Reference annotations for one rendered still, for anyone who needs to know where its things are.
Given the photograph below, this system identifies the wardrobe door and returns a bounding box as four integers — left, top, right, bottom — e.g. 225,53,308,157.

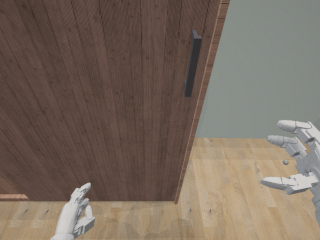
0,0,221,202
0,170,24,195

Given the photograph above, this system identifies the robot left hand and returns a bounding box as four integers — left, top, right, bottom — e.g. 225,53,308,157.
55,183,95,239

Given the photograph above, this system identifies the handle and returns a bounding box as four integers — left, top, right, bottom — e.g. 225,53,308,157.
184,30,202,97

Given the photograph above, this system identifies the robot right hand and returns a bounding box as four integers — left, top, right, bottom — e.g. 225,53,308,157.
260,120,320,196

